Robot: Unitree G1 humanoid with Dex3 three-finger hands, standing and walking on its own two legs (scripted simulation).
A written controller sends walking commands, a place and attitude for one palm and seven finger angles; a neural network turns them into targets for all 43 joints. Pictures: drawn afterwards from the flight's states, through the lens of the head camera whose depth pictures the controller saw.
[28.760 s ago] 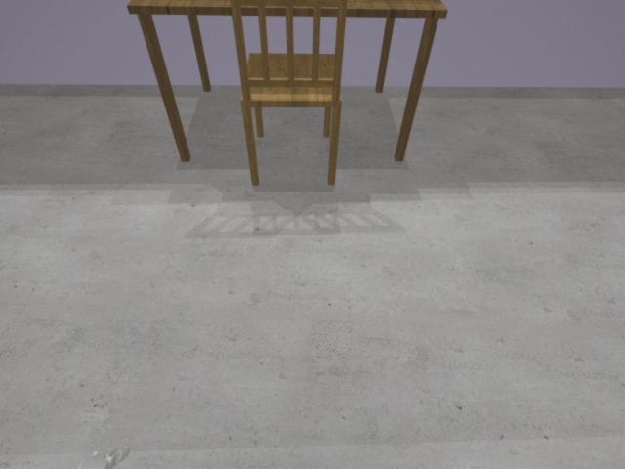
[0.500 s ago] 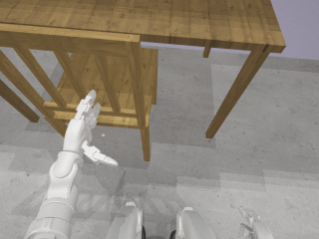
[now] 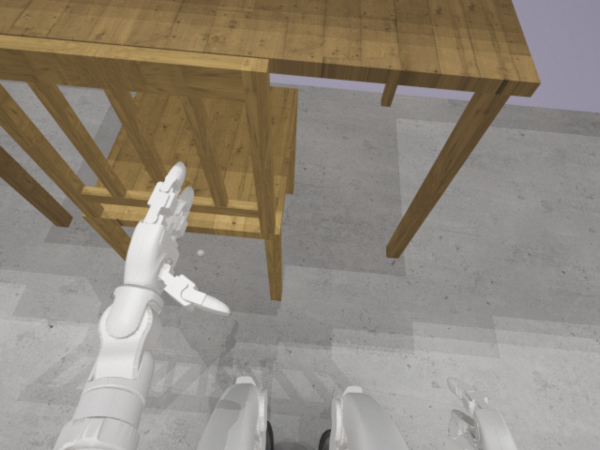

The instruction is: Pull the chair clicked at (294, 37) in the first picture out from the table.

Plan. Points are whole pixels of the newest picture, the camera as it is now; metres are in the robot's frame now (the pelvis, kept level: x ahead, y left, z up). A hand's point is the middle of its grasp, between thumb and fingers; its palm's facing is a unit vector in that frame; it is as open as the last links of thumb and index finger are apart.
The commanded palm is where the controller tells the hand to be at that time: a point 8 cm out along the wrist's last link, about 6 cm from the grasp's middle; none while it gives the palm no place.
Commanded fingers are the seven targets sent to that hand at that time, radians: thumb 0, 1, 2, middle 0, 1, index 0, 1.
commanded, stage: aim the fingers beside a spindle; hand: left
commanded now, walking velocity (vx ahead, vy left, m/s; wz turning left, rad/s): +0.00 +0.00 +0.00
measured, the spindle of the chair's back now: (147, 152) +0.53 +0.25 +0.01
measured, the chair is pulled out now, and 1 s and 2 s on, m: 0.00 0.00 0.00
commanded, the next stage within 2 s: push the fingers through the gap in 1.14 s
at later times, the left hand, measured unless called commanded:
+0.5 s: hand (190, 245) +0.37 +0.16 +0.01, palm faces -0.09 -1.00 -0.02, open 16.9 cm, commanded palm +0.35 +0.20 +0.03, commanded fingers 0.00 -0.50 0.30 -0.06 -0.08 -0.06 -0.08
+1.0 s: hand (202, 250) +0.36 +0.14 +0.02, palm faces -0.13 -0.99 -0.01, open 16.9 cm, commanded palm +0.35 +0.20 +0.03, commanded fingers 0.00 -0.50 0.30 -0.06 -0.08 -0.06 -0.08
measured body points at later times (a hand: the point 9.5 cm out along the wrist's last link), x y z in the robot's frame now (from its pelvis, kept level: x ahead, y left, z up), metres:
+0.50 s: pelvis +0.00 +0.00 +0.00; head +0.12 +0.02 +0.43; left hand +0.37 +0.21 +0.02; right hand +0.14 -0.25 -0.11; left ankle +0.04 +0.09 -0.62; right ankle +0.01 -0.10 -0.62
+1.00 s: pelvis +0.00 +0.00 +0.00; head +0.12 +0.02 +0.44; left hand +0.36 +0.19 +0.02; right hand +0.14 -0.25 -0.11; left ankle +0.04 +0.09 -0.62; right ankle +0.01 -0.10 -0.62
